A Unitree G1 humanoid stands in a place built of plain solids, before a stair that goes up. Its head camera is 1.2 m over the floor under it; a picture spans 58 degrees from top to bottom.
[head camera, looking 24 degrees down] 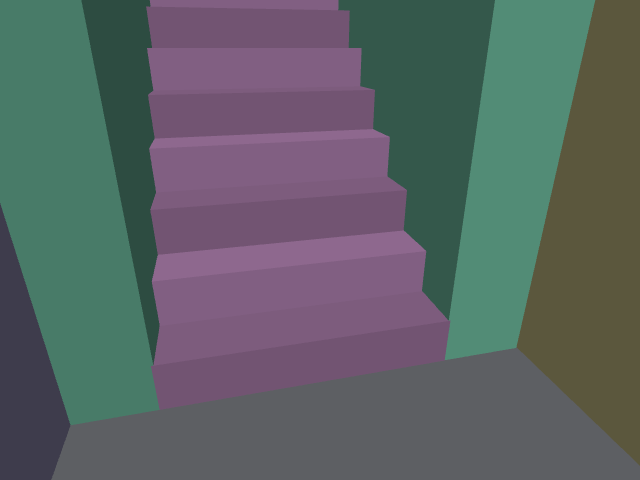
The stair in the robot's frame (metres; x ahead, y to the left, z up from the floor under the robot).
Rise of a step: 0.20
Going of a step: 0.24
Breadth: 1.14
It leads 14 degrees to the left of straight ahead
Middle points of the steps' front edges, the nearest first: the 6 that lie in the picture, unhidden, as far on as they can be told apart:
1.32 0.03 0.20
1.55 0.09 0.40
1.78 0.14 0.60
2.02 0.20 0.80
2.25 0.26 1.00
2.48 0.32 1.20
